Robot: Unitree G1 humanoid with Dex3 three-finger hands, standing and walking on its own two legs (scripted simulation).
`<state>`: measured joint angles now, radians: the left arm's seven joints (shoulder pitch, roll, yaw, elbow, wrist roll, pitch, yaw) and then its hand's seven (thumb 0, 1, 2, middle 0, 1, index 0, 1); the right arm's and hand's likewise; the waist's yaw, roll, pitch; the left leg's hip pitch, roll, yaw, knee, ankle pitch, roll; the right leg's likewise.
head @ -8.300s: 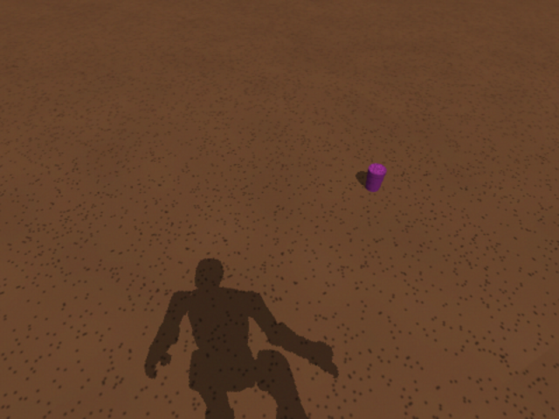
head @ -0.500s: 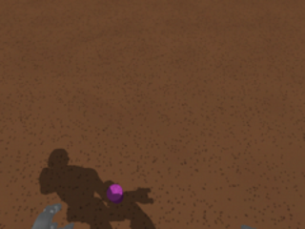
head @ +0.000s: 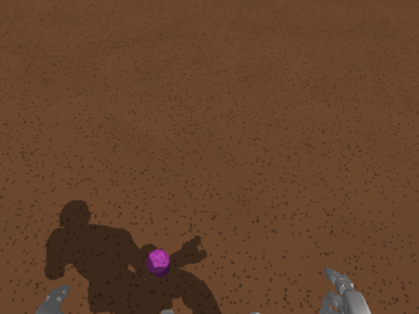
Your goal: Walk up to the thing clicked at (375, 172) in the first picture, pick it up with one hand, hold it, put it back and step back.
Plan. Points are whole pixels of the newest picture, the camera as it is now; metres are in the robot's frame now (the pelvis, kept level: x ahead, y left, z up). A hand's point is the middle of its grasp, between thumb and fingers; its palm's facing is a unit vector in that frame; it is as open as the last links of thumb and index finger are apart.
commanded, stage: go down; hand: left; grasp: from the side
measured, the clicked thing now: (159, 264) +0.38 +0.19 -0.66
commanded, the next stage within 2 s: none
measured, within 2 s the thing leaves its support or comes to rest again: neither
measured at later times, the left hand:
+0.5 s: hand out of the picture +0.17 +0.29 -0.18, palm faces +0.07 -0.93 -0.36, open 16.8 cm
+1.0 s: hand (78, 277) +0.26 +0.34 -0.27, palm faces +0.11 -0.95 -0.28, open 16.5 cm
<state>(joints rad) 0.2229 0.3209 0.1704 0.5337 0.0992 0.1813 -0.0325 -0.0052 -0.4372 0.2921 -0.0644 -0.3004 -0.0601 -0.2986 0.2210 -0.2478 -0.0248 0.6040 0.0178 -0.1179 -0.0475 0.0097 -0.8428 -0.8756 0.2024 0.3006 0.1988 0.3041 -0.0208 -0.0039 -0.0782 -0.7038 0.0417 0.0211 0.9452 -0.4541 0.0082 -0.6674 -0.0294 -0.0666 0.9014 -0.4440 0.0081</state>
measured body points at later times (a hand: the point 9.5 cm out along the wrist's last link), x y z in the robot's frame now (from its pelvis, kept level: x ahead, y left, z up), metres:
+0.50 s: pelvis -0.02 +0.00 -0.06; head +0.09 +0.03 +0.37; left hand +0.17 +0.33 -0.15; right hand +0.16 -0.25 -0.14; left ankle +0.01 +0.11 -0.69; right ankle +0.00 -0.13 -0.69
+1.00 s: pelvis -0.07 -0.01 -0.21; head +0.11 +0.03 +0.20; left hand +0.25 +0.39 -0.25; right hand +0.08 -0.27 -0.32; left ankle +0.00 +0.11 -0.69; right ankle +0.00 -0.13 -0.69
